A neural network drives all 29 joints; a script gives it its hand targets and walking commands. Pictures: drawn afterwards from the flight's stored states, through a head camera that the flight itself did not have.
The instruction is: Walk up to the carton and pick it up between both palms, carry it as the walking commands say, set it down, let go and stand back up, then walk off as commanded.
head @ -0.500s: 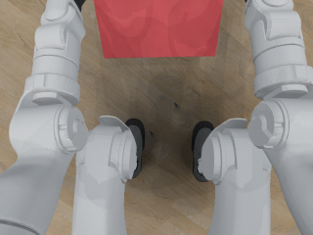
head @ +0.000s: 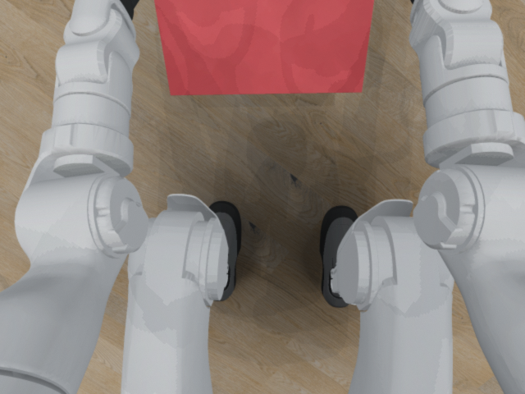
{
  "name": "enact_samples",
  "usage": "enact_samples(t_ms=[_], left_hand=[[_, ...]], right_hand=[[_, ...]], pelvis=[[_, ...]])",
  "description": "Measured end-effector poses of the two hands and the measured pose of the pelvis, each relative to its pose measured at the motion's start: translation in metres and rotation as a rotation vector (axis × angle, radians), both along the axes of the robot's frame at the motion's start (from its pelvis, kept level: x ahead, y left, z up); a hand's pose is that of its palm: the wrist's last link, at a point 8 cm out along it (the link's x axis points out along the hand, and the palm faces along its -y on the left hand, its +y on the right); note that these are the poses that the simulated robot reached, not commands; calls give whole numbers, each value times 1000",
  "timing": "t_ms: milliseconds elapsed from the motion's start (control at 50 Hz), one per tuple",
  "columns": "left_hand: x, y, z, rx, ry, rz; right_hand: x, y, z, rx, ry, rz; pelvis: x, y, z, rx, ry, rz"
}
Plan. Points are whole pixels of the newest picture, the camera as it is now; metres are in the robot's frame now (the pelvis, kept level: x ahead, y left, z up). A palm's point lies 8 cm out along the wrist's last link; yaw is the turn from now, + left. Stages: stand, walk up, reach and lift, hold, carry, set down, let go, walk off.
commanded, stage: set down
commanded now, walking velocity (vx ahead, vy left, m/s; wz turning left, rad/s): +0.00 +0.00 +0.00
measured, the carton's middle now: out of the picture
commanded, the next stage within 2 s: none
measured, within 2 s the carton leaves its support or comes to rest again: rests again in 0.84 s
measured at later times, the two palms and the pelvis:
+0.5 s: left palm out of the picture +0.54 +0.19 -0.17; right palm out of the picture +0.56 -0.15 -0.17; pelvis +0.01 +0.00 +0.00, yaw +0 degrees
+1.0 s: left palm (123, 32) +0.51 +0.19 -0.19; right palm (440, 14) +0.52 -0.18 -0.20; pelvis -0.01 +0.00 +0.00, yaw -1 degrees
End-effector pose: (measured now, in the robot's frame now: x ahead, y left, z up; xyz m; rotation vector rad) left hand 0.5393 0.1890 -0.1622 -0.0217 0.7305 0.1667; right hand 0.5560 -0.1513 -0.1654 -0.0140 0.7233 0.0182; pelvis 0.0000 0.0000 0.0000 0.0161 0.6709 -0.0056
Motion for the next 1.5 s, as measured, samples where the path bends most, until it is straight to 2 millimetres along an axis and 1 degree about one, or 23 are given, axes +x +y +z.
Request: enact_samples(t_ms=[460, 720, 780, 840, 900, 980, 1200, 1300, 1380, 1500], left_hand=[[4, 1, -5, 2, -7, -12], [2, 2, -6, 30, -29, -20], [-3, 2, -11, 42, -14, -27], [-17, 0, -25, 49, 44, -32], [-27, 2, -33, 62, 79, -25], [-31, 5, -32, 64, 65, -5], [-30, 18, -19, 70, 48, 14], [-24, 18, -10, 69, 11, 14], [-17, 14, 7, 64, -31, 16], [-12, 15, 46, 63, -66, 30]], right_hand=[[5, 0, -6, 0, -9, 4], [3, 0, -9, -6, -42, 2], [-7, -1, -21, -36, 4, 19], [-18, -11, -31, -79, 44, 3], [-26, -23, -34, -95, 43, -31], [-32, -30, -34, -98, 47, -49], [-22, -38, -18, -93, 28, -78], [-17, -37, -9, -88, -10, -81], [-12, -37, 8, -91, -48, -83], [-7, -39, 47, -99, -74, -84]], pelvis=[[6, 0, -3, -1, -1, -4], [3, -1, -5, -3, -27, -4], [1, -1, -4, -3, -33, -4], [0, -1, -2, -4, -36, -5], [-3, -1, -1, -6, -45, -7], [-7, -1, -2, -3, -66, -10], [-15, -2, -7, -1, -106, -14], [-15, -1, -5, -3, -96, -13], [-15, -1, 0, -4, -72, -8], [-12, -1, 16, -2, -23, -6]])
